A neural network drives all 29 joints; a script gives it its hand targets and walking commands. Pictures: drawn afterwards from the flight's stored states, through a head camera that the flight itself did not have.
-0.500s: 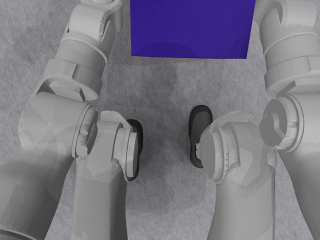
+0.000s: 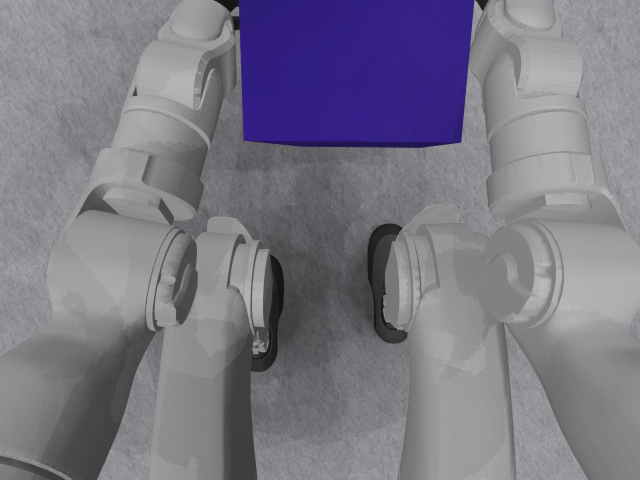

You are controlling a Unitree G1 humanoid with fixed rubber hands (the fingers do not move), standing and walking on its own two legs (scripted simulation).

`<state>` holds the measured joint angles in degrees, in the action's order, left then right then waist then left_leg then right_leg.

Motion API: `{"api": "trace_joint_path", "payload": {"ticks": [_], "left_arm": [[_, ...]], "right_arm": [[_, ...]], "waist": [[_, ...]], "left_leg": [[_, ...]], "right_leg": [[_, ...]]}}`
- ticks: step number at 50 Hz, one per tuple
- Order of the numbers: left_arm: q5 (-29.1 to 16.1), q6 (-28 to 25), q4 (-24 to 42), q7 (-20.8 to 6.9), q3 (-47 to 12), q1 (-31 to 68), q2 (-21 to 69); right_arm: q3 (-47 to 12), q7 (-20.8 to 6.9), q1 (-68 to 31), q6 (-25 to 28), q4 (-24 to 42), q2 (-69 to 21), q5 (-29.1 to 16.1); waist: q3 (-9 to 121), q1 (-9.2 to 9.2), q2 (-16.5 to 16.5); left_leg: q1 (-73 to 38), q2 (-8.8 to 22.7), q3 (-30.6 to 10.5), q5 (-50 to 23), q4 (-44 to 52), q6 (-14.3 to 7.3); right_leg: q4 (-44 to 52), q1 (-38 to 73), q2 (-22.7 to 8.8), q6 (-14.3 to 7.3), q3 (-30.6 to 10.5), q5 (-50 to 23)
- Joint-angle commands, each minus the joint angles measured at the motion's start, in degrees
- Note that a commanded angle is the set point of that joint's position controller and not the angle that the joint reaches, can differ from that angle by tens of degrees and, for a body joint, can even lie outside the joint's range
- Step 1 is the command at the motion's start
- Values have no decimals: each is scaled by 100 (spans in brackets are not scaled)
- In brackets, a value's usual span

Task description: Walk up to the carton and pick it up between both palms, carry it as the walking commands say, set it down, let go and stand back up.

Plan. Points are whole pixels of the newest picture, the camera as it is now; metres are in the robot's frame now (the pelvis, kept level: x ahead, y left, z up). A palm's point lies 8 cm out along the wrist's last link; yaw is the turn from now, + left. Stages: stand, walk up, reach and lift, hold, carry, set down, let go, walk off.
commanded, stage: reach and lift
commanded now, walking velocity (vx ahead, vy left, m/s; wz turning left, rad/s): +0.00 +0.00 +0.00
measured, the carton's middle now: (359, 33) +0.54 -0.07 -0.18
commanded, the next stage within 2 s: none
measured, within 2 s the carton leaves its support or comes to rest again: neither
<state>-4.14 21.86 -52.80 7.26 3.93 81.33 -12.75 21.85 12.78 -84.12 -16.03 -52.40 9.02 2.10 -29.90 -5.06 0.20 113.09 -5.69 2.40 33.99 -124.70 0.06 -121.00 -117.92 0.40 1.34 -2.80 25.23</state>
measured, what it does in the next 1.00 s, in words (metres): rises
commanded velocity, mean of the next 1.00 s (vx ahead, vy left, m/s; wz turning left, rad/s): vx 0.00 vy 0.00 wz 0.00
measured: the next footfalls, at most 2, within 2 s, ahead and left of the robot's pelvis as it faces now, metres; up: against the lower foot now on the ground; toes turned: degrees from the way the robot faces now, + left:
none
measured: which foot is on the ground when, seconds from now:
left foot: down 0.00-1.00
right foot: down 0.00-1.00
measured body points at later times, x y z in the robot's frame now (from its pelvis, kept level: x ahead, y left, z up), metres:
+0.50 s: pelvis +0.00 +0.00 +0.04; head +0.32 -0.04 +0.34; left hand +0.55 +0.07 -0.07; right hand +0.53 -0.20 -0.06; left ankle +0.13 +0.11 -0.35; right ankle +0.17 -0.13 -0.35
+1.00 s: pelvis +0.00 +0.00 +0.09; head +0.29 -0.04 +0.42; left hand +0.53 +0.07 +0.01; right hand +0.51 -0.20 +0.02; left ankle +0.13 +0.11 -0.35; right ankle +0.17 -0.13 -0.35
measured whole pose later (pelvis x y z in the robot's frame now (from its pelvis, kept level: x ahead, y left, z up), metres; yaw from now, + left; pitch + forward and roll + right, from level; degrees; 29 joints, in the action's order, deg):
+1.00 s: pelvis +0.00 +0.00 +0.09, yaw +0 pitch +14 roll +3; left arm -0.7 25.4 -41.4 6.1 8.6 69.7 -8.3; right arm 22.5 13.4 -69.9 -21.2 -36.1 2.4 3.5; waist -29.9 -5.1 0.2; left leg 89.6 -6.1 2.4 34.1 -109.2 0.0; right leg -107.3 -94.6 0.6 1.3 -4.3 26.7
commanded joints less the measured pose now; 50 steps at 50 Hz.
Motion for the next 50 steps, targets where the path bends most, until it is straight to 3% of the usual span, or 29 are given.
{"api": "trace_joint_path", "payload": {"ticks": [1,6,8,10,11,12,13,14,15,16,17,19,21,23,24,25,26,28,29,31,32,33,38,39,40,41,45,49,50], "left_arm": [[-804,-841,3319,-1367,-1454,5811,6702],[-802,-699,3175,-1284,-1509,5440,6913],[-608,-610,3058,-1273,-1436,5367,7047],[-607,-557,3149,-1237,-1432,5137,7149],[-366,-495,2364,-1245,-1013,4665,7164],[-672,-578,3290,-1258,-1514,4956,7217],[-693,-527,3399,-1217,-1609,4942,7246],[-563,-480,3289,-1182,-1465,4852,7068],[-579,-449,3142,-1192,-1603,4772,7170],[-555,-434,3138,-1204,-1567,4663,7326],[-279,-431,2555,-1202,-1041,4581,7010],[-553,-433,3340,-1203,-1564,4854,7287],[-628,-439,3263,-1239,-1510,4972,7251],[-448,-430,3152,-1249,-1293,4650,7157],[-246,-402,2448,-1292,-1055,4515,7005],[-317,-435,2808,-1295,-1193,4469,7254],[-404,-432,2983,-1276,-1299,4492,7127],[-445,-404,3198,-1280,-1405,4557,7221],[-575,-435,3646,-1256,-1594,4867,7147],[-529,-407,3468,-1228,-1656,4766,7001],[-425,-411,3196,-1256,-1515,4544,7134],[-369,-398,3049,-1262,-1417,4438,7131],[-262,-341,2962,-1271,-1235,3938,7112],[-323,-370,3121,-1291,-1399,4187,7167],[-386,-419,3394,-1273,-1497,4281,7083],[-304,-413,3029,-1281,-1414,4305,7126],[-488,-375,3656,-1253,-1762,4257,7209],[-193,-379,3021,-1279,-1341,4032,6804],[-415,-382,3421,-1267,-1623,3922,7173]], "right_arm": [[-2090,-2134,-2433,-483,542,-7564,-495],[-2394,-2030,-2720,-541,1039,-7368,-515],[-2273,-2066,-2703,-584,848,-7261,-425],[-2485,-2055,-2651,-618,1286,-7459,-489],[-2357,-2059,-2917,-570,1157,-6992,-379],[-2873,-2034,-3166,-583,1940,-7435,-758],[-2946,-2017,-2907,-603,1873,-7399,-791],[-2986,-2013,-3039,-617,1947,-7283,-859],[-2876,-1992,-2995,-627,1890,-7201,-751],[-2996,-1977,-2993,-642,1980,-7307,-772],[-2672,-1993,-3006,-670,1418,-7102,-509],[-3137,-1973,-3127,-664,2029,-7291,-761],[-2909,-1933,-2915,-735,1643,-7453,-722],[-2979,-1944,-2945,-766,1582,-7540,-677],[-2522,-1937,-2531,-790,824,-7368,-366],[-2824,-1952,-2887,-691,1596,-7396,-572],[-2988,-1937,-2834,-730,1588,-7579,-704],[-2951,-1944,-2616,-775,1651,-7483,-575],[-3117,-1919,-2669,-798,1725,-7608,-772],[-3173,-1901,-2497,-805,1577,-7561,-759],[-2949,-1903,-2289,-790,1409,-7479,-460],[-3031,-1867,-2581,-763,1700,-7468,-551],[-3122,-1888,-2307,-883,1523,-7705,-608],[-3087,-1878,-2280,-837,1552,-7653,-540],[-3225,-1887,-2222,-850,1631,-7786,-632],[-2966,-1870,-1957,-866,1019,-7591,-362],[-3486,-1844,-2266,-839,2046,-7802,-793],[-3092,-1833,-1899,-915,1214,-7753,-423],[-3427,-1863,-2070,-863,1984,-7819,-635]], "waist": [[12457,-441,-105],[12567,-285,-163],[12230,-279,103],[12754,-215,-163],[11959,-168,41],[13333,-140,-273],[13470,-199,-123],[13295,38,-89],[13124,-172,27],[13243,-54,-89],[12196,-19,-270],[13145,-78,-309],[12913,-213,-213],[12774,76,-426],[11616,-163,-305],[12480,6,-246],[12629,102,-295],[12993,-118,-316],[13305,9,-167],[12961,-7,-108],[12686,-200,-195],[12757,22,-308],[12659,225,-383],[12557,71,-296],[12841,130,-485],[12169,-3,-312],[13479,185,-235],[12052,217,-400],[13011,123,-432]], "left_leg": [[-2783,-590,202,-1004,1605,-68],[-3235,-547,111,-964,1785,-58],[-3225,-558,48,-752,2002,-32],[-3374,-621,75,-952,1940,-43],[-2841,-619,93,-631,1894,-53],[-3656,-613,60,-1192,1919,-121],[-3645,-653,58,-1466,1929,-42],[-3710,-648,80,-1393,1928,-84],[-3629,-655,6,-1295,1970,-36],[-3813,-662,40,-1455,1976,-49],[-3131,-564,9,-593,2080,-106],[-3559,-640,68,-979,2085,-64],[-3515,-601,18,-736,2239,-78],[-3482,-620,79,-809,2332,-97],[-2909,-541,-19,-323,2383,-120],[-3417,-606,61,-734,2313,-121],[-3493,-577,15,-829,2408,-136],[-3735,-626,5,-948,2377,-83],[-4058,-616,-6,-1121,2444,-80],[-4033,-602,27,-1145,2477,-72],[-3786,-603,-15,-968,2491,-55],[-3801,-614,-41,-896,2579,-125],[-3907,-602,32,-866,2845,-144],[-3818,-601,-23,-896,2822,-122],[-4081,-609,-38,-1097,2847,-117],[-3651,-597,-34,-846,2825,-63],[-4739,-626,-31,-1370,3012,-125],[-4029,-546,-103,-641,3219,-160],[-4690,-615,-95,-1022,3188,-155]], "right_leg": [[1074,5242,852,-184,692,-1521],[1230,5099,803,-184,685,-1168],[1324,4846,834,-213,697,-992],[1336,5373,864,-146,747,-1263],[1419,4923,795,-183,628,-854],[1407,5758,878,-111,691,-1456],[1399,5900,927,-120,681,-1835],[1477,5769,910,-94,592,-1603],[1406,5566,907,-100,682,-1537],[1500,5796,876,-113,627,-1624],[1522,5176,845,-81,653,-808],[1716,6171,869,-87,543,-1312],[1759,6064,879,-82,585,-1114],[1834,6092,860,-44,587,-1055],[1863,5424,812,-54,577,-637],[1882,5919,852,-60,519,-1016],[1851,6113,856,-34,567,-1123],[1994,6367,901,-71,527,-1274],[1966,6558,931,-42,518,-1424],[2101,6473,896,-34,461,-1364],[2068,6232,900,-80,542,-1282],[2165,6455,870,-33,456,-1124],[2414,6862,891,-16,409,-1116],[2376,6804,899,-22,376,-1211],[2444,6953,925,4,440,-1386],[2427,6605,904,-59,342,-1159],[2641,7477,949,1,333,-1577],[2874,6960,861,-7,179,-719],[2879,7538,907,-9,262,-1179]]}}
